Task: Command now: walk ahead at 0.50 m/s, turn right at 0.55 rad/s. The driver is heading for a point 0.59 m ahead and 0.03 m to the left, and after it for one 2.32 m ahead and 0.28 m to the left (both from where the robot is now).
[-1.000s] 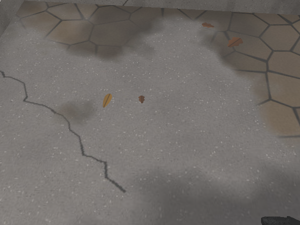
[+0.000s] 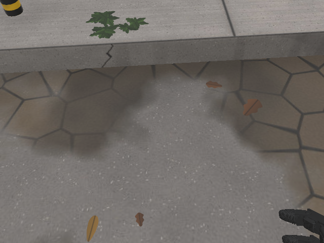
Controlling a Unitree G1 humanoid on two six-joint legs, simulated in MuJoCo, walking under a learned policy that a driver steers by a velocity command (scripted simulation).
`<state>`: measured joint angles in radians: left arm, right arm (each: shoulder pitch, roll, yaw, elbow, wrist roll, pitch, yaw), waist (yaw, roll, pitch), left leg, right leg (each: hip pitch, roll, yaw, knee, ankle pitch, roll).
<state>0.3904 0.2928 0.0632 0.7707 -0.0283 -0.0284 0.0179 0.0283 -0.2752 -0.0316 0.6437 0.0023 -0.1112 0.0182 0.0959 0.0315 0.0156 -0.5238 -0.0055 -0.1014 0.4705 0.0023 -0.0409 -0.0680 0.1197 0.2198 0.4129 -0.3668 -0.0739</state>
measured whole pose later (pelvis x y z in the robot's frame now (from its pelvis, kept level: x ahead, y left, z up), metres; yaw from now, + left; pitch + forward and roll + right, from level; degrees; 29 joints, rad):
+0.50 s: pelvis +0.27 -0.02 +0.00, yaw -7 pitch +2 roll +2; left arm 0.04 0.27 0.02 0.64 -0.01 -0.07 -0.04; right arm 0.42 -0.30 -0.06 0.86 0.03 -0.06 0.01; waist -0.11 -0.02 0.01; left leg 0.02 -0.01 0.01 0.31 -0.37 -0.02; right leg -0.49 -0.04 0.02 0.50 -0.07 -0.04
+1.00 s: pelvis +0.53 -0.03 -0.01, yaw +8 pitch +2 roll -2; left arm 0.34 0.29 0.08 0.86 -0.01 -0.06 0.01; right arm 0.08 -0.26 -0.04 0.68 0.02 -0.03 0.06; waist 0.08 0.03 0.03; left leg -0.59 0.06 0.04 0.63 -0.08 0.07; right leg 0.12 -0.01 -0.26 0.26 -0.39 0.03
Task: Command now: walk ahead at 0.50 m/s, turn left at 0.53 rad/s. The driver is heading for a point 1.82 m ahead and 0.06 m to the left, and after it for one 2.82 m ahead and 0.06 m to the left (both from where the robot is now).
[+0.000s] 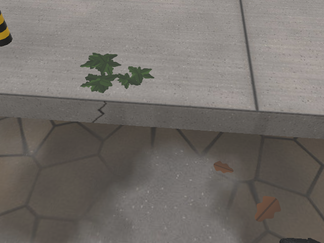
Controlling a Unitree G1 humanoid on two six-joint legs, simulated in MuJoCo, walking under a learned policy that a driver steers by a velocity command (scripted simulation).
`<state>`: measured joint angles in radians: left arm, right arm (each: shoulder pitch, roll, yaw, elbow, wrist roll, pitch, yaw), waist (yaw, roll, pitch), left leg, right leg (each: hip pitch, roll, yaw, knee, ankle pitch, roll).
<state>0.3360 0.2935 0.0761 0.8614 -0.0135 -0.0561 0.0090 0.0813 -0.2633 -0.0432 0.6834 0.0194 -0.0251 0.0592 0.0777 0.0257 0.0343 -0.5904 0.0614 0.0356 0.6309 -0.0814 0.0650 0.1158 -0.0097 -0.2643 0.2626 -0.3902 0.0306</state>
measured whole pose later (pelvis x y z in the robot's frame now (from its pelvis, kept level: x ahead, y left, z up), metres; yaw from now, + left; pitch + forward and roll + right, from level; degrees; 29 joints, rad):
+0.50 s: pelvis +0.29 +0.02 +0.01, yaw +14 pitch +2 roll +1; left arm 0.06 0.28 0.04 0.72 0.00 -0.10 -0.03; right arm 0.36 -0.29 -0.07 0.76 0.01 -0.05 -0.01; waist -0.08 -0.04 0.01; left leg -0.03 -0.09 -0.15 0.39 -0.38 0.05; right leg -0.52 -0.03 0.04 0.50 0.01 0.01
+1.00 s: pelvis +0.56 +0.06 +0.01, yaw +3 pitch +2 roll -1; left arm 0.42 0.30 0.07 0.82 -0.03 -0.05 0.02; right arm 0.01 -0.27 -0.03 0.63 0.00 -0.12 0.01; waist 0.11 0.03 0.01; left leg -0.43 -0.01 -0.08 0.42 -0.02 -0.02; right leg -0.07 0.09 0.20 0.42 -0.38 -0.04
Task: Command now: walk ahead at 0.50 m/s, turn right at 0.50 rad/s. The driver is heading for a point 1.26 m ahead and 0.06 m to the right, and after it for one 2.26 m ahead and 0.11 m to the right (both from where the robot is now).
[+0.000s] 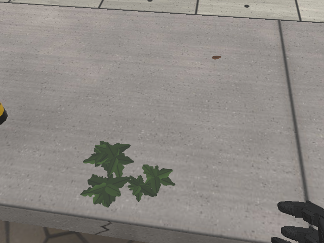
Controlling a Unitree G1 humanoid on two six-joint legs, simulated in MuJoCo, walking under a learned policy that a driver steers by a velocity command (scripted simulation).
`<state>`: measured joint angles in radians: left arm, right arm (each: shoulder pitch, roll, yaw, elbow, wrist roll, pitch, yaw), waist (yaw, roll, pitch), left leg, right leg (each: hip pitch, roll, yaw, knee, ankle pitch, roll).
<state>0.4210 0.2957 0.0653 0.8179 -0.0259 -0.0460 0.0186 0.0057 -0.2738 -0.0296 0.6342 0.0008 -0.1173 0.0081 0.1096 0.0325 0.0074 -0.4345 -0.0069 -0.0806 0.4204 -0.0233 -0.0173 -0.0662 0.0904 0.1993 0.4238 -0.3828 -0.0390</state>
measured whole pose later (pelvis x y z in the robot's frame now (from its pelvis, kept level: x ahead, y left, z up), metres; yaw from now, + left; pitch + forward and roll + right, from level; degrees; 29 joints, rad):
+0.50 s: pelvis +0.22 -0.04 -0.01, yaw -15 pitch +2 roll +2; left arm 0.10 0.26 0.03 0.61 0.02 0.00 -0.01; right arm 0.32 -0.29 -0.05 0.82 0.01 -0.06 0.01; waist -0.05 -0.01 0.01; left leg -0.17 0.08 0.12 0.79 -0.45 -0.02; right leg -0.39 0.01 -0.02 0.57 -0.24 -0.07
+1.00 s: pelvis +0.48 -0.05 +0.06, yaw -4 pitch +3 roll +1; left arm 0.42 0.18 -0.02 0.96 0.02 -0.02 0.01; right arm 0.06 -0.21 0.04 0.58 0.00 -0.03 0.05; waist -0.01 0.02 -0.02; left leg -0.80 -0.06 0.15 1.25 -0.54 0.14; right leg -0.16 -0.06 0.00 0.89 -0.16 -0.04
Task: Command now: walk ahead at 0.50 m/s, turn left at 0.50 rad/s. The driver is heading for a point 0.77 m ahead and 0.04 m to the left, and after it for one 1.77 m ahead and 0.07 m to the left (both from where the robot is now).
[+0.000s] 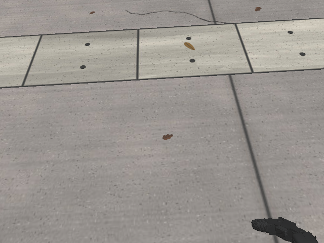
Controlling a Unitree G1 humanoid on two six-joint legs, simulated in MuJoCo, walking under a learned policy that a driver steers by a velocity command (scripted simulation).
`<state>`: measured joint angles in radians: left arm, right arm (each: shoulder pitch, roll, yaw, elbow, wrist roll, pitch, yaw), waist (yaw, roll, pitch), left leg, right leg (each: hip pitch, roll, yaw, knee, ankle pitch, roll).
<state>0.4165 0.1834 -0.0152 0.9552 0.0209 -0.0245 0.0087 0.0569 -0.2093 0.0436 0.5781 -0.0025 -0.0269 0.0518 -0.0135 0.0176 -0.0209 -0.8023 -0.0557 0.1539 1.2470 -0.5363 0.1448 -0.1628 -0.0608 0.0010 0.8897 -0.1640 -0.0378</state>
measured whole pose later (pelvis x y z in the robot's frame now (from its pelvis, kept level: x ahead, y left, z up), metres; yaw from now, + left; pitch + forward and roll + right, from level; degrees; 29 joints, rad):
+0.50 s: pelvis +0.31 -0.01 +0.10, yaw +17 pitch +4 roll -2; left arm 0.01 0.25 0.02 0.64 0.00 -0.13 -0.03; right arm 0.47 -0.26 -0.04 0.84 0.00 -0.03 -0.01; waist -0.09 0.01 -0.01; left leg -0.04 -0.08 -0.23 0.61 -0.48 0.07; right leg -0.49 0.06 -0.02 0.47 -0.07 -0.06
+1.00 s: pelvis +0.58 +0.09 +0.10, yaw +11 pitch +3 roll -1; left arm 0.49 0.25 0.05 0.84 -0.01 -0.04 0.02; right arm -0.05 -0.22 -0.02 0.61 -0.03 -0.12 0.02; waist 0.12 0.01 0.02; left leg -0.49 0.01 -0.03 0.49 -0.05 0.03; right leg -0.10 0.07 0.11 0.62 -0.50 -0.02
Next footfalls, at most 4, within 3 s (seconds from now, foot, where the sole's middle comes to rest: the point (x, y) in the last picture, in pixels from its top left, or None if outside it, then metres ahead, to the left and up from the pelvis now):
0.48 right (193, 234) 0.49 -0.06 -0.66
0.98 left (118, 184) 0.71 0.23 -0.66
1.40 right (181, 170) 0.76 -0.03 -0.66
1.82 left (126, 170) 0.77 0.20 -0.66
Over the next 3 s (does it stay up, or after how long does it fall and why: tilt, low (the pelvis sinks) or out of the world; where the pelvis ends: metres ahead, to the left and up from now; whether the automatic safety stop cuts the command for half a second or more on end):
stays up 0.69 0.15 0.11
